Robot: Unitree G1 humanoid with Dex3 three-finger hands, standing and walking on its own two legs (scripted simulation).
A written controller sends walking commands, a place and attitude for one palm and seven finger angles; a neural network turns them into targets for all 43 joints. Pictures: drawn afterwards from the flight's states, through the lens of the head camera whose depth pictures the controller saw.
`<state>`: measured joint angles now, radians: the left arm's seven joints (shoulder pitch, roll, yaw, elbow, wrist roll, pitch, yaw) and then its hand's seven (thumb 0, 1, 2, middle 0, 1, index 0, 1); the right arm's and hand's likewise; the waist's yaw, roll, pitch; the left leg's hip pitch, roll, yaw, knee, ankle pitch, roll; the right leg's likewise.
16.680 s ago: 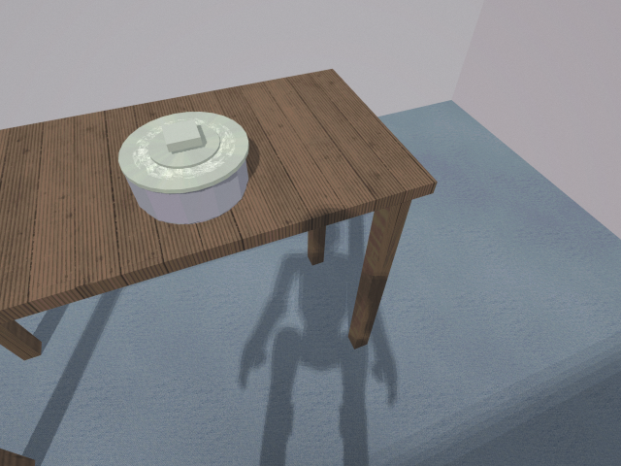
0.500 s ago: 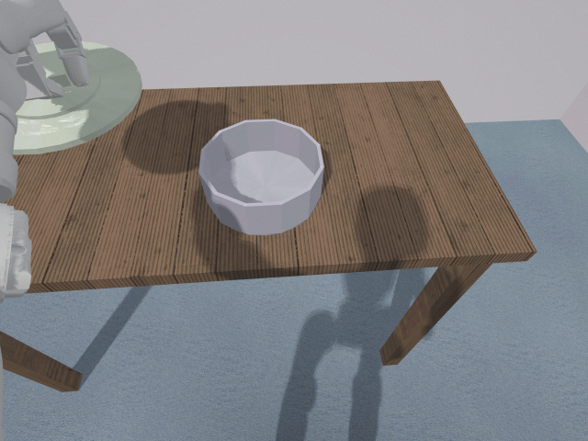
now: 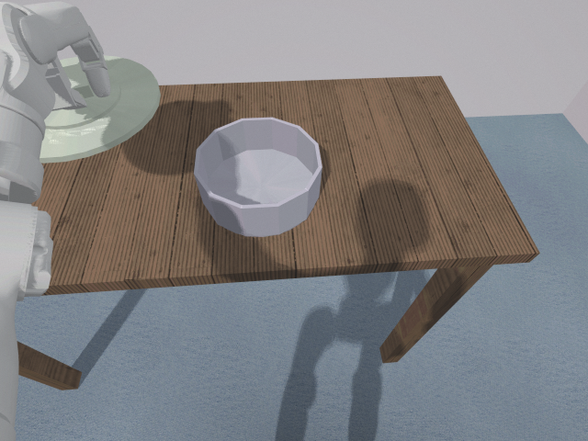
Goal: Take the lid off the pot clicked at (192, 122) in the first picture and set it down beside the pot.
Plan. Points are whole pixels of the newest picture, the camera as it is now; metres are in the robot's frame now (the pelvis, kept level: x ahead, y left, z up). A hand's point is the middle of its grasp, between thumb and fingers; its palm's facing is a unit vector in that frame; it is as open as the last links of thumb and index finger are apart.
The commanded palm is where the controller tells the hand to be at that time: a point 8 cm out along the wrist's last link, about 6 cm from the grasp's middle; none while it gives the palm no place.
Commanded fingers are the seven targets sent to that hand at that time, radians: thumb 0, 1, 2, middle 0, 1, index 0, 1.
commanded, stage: lower the lid onto the table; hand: left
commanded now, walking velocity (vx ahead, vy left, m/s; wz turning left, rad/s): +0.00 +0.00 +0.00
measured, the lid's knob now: (65, 84) +0.52 +0.26 +0.20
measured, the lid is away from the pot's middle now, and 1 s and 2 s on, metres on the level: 0.23 0.23 0.24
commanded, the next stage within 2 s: none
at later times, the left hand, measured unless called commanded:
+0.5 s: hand (70, 116) +0.47 +0.25 +0.19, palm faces -0.37 -0.10 -0.93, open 5.9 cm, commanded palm +0.48 +0.25 +0.26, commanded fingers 0.00 0.50 1.15 -0.69 -0.95 -1.03 -1.10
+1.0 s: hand (84, 133) +0.48 +0.25 +0.16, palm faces -0.41 -0.09 -0.91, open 5.8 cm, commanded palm +0.49 +0.25 +0.22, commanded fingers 0.00 0.50 1.15 -0.69 -0.95 -1.03 -1.10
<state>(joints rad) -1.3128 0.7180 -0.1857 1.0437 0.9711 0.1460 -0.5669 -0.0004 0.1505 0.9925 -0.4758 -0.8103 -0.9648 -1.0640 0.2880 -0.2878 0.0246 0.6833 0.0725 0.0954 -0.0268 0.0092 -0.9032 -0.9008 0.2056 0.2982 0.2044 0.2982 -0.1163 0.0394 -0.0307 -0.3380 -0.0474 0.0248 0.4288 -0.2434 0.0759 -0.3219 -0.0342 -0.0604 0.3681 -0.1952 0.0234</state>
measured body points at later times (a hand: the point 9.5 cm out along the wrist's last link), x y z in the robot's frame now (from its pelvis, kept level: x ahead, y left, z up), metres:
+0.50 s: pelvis +0.00 -0.01 +0.00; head +0.05 -0.01 +0.45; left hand +0.49 +0.25 +0.24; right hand +0.06 -0.29 -0.12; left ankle -0.03 +0.07 -0.74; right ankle -0.02 -0.14 -0.74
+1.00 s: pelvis -0.01 +0.00 +0.00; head +0.06 +0.00 +0.44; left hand +0.50 +0.25 +0.21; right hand +0.01 -0.28 -0.12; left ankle -0.03 +0.07 -0.74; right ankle -0.02 -0.14 -0.74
